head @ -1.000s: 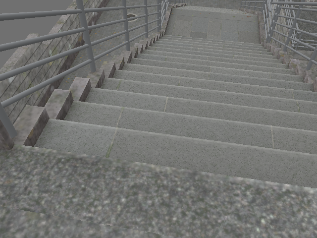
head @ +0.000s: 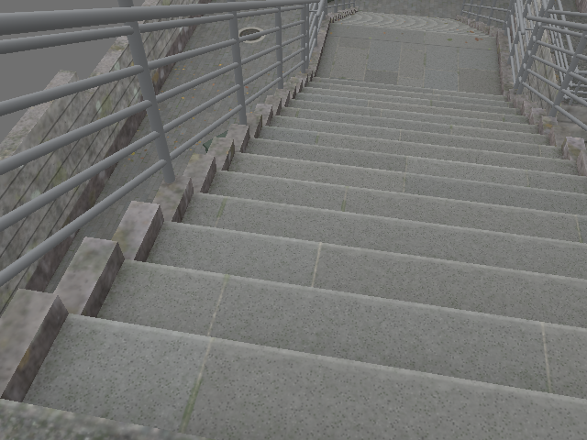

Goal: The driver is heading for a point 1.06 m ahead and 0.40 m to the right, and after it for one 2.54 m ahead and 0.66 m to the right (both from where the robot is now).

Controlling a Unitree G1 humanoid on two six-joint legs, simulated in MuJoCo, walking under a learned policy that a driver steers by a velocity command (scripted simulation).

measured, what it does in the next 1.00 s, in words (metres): walks ahead, turning right: left foot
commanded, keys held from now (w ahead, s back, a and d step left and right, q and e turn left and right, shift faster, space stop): w+e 1.00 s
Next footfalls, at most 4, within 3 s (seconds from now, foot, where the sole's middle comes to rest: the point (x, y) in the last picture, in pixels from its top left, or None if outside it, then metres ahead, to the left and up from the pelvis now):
0.34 left None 0.34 0.10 -0.78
1.14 right None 0.56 -0.36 -0.94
1.88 left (444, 344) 0.92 -0.41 -1.10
2.50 right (512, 306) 1.17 -0.73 -1.27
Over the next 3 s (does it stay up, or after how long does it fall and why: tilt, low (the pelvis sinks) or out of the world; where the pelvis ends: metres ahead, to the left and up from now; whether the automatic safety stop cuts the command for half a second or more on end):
stays up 0.99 -0.66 -0.51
